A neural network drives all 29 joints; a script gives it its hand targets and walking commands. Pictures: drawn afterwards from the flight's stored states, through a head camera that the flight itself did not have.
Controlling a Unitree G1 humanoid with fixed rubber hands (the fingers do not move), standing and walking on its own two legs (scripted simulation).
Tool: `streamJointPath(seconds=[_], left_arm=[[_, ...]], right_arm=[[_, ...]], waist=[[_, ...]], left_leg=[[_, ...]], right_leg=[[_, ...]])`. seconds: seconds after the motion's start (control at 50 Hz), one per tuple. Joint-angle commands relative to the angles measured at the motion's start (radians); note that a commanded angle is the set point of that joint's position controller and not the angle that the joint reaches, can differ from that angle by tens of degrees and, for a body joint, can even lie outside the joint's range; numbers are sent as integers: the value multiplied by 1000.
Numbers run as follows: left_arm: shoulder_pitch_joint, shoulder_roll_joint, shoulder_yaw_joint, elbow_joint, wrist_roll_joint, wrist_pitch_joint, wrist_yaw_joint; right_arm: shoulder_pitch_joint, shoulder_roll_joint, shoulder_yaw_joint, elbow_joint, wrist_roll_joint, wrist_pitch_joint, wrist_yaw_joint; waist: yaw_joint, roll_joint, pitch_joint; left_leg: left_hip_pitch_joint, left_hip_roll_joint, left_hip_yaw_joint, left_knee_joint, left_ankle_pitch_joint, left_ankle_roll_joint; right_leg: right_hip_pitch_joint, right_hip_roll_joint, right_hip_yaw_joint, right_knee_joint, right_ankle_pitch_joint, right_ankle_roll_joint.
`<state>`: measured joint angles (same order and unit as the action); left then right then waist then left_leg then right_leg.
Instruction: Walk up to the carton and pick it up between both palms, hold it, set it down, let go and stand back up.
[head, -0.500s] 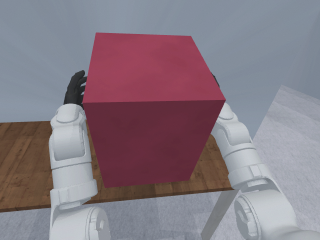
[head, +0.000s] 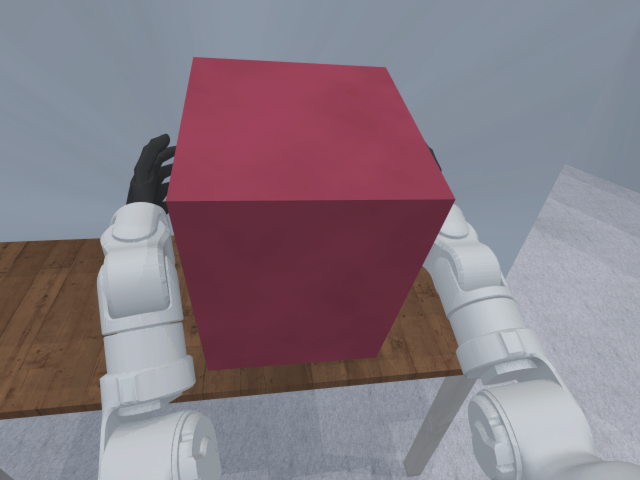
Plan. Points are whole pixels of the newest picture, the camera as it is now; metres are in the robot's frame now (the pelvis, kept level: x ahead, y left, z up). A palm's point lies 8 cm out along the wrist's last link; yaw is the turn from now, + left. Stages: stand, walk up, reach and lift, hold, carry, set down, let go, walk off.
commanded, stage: hold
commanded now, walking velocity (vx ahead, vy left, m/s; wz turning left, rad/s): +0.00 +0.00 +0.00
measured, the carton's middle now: (294, 223) +0.38 +0.01 +0.18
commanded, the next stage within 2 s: none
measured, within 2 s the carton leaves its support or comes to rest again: neither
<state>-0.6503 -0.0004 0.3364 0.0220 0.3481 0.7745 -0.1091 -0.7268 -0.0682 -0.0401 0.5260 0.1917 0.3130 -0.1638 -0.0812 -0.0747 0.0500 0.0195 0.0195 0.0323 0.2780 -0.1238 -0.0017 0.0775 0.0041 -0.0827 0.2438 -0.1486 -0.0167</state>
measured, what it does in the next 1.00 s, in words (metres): stands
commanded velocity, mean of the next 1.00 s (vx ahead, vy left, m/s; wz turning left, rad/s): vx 0.00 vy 0.00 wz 0.00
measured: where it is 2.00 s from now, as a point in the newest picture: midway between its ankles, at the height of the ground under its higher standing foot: outside the picture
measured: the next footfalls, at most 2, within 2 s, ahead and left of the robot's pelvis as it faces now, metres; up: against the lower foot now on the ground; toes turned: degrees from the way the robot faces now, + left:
none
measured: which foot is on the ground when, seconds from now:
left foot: down 0.00-1.00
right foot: down 0.00-1.00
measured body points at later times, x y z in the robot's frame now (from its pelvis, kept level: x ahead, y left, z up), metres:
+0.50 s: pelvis +0.00 +0.00 +0.00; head -0.05 +0.03 +0.44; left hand +0.37 +0.17 +0.22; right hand +0.38 -0.15 +0.21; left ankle +0.03 +0.12 -0.75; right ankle +0.01 -0.10 -0.75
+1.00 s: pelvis +0.00 +0.00 +0.00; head -0.05 +0.03 +0.45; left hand +0.37 +0.17 +0.22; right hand +0.38 -0.15 +0.21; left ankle +0.03 +0.12 -0.75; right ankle +0.01 -0.10 -0.75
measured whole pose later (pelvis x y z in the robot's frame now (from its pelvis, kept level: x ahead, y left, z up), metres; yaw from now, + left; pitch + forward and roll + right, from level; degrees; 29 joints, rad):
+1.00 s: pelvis +0.00 +0.00 +0.00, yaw +0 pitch -10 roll +0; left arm -0.66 0.00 0.33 0.04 0.36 0.77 -0.11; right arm -0.72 -0.06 -0.07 0.54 0.18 0.30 -0.15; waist -0.09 -0.08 0.05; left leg 0.01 0.01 0.03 0.28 -0.12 0.00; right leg 0.06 0.00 -0.08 0.26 -0.15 -0.02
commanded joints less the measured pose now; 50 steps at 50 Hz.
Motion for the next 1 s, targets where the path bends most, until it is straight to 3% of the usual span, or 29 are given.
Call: streamJointPath(seconds=[0.0, 0.02, 0.06, 0.16, 0.22, 0.3, 0.38, 0.44, 0.48, 0.54, 0.56, 0.64, 0.66, 0.7, 0.74, 0.78, 0.82, 0.94, 0.98], left_arm=[[-472, -428, -401, -29, -126, -23, -131], [-473, -425, -390, 9, -118, -21, -130], [-497, -439, -412, -30, -128, -34, -127], [-476, -444, -428, -48, -133, -44, -114], [-458, -430, -409, -39, -122, -43, -111], [-404, -413, -390, -38, -115, -36, -118], [-394, -404, -382, -57, -111, -25, -128], [-429, -414, -409, -71, -128, -33, -131], [-455, -418, -397, -33, -118, -31, -132], [-487, -426, -410, -48, -125, -35, -129], [-493, -427, -419, -45, -135, -40, -127], [-486, -439, -443, -76, -149, -52, -115], [-472, -437, -442, -61, -144, -50, -114], [-433, -414, -381, -5, -112, -41, -122], [-416, -410, -376, -40, -109, -32, -127], [-419, -406, -366, -32, -99, -23, -127], [-463, -416, -378, -26, -106, -31, -125], [-504, -452, -423, -36, -133, -44, -101], [-475, -440, -403, 2, -121, -38, -98]], right_arm=[[-565, 463, 274, -217, 35, -31, 94], [-572, 459, 264, -187, 30, -27, 96], [-560, 464, 260, -189, 27, -36, 101], [-579, 463, 288, -218, 44, -56, 97], [-591, 477, 308, -239, 49, -57, 94], [-592, 491, 374, -296, 78, -56, 76], [-561, 475, 370, -285, 79, -42, 69], [-555, 484, 358, -283, 77, -35, 68], [-552, 471, 309, -230, 44, -28, 78], [-557, 481, 287, -228, 28, -33, 91], [-551, 478, 272, -211, 21, -33, 92], [-570, 498, 317, -255, 50, -49, 87], [-565, 478, 315, -249, 48, -49, 86], [-558, 475, 309, -213, 39, -42, 84], [-543, 465, 332, -223, 57, -39, 81], [-558, 463, 341, -230, 58, -37, 83], [-570, 473, 312, -211, 48, -39, 89], [-606, 471, 279, -218, 34, -67, 111], [-598, 466, 277, -194, 29, -62, 111]], waist=[[-31, 74, -238], [-27, 79, -205], [-43, 98, -249], [-36, 116, -306], [-16, 89, -290], [11, 50, -328], [4, 39, -280], [-15, 48, -271], [-26, 62, -220], [-31, 96, -236], [-46, 89, -232], [-33, 101, -329], [-38, 100, -330], [-14, 64, -259], [-8, 65, -284], [3, 56, -276], [-7, 62, -238], [-17, 104, -274], [-13, 88, -270]], left_leg=[[56, -39, 33, -40, 65, 1], [37, -37, 38, -47, 55, 3], [54, -37, 35, -35, 91, -10], [117, -41, 24, 6, 186, -20], [87, -44, 29, -2, 172, -6], [103, -56, 33, 19, 239, 7], [108, -56, 33, 13, 240, 1], [98, -53, 32, 4, 206, -4], [61, -45, 35, -30, 92, 1], [44, -42, 36, -37, 58, -1], [51, -41, 33, -40, 43, -1], [104, -48, 25, 5, 176, -9], [125, -47, 24, 7, 185, -14], [91, -47, 29, -8, 156, 3], [95, -48, 29, -8, 176, 0], [85, -48, 32, -9, 184, 3], [72, -45, 35, -25, 128, 1], [59, -32, 26, -34, 62, -3], [65, -28, 28, -34, 73, 5]], right_leg=[[0, 31, -18, -29, 43, 41], [-8, 33, -18, -34, 26, 37], [6, 35, -19, -20, 56, 35], [6, 38, -28, -15, 127, 41], [18, 36, -25, -10, 135, 47], [86, 39, -17, 0, 249, 57], [71, 39, -16, -7, 265, 57], [54, 41, -14, -14, 217, 55], [4, 31, -17, -30, 89, 46], [-4, 24, -17, -25, 57, 41], [-17, 24, -19, -29, 43, 44], [25, 33, -23, -4, 161, 53], [16, 37, -25, -5, 163, 52], [27, 33, -25, -18, 147, 51], [52, 35, -18, -11, 178, 52], [53, 37, -19, -14, 164, 51], [1, 37, -24, -24, 81, 47], [-14, 39, -30, -19, 21, 33], [-12, 44, -27, -22, 27, 30]])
